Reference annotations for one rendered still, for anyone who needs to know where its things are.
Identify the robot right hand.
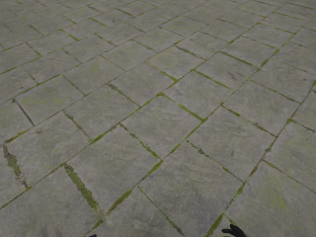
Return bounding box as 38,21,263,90
221,224,247,237

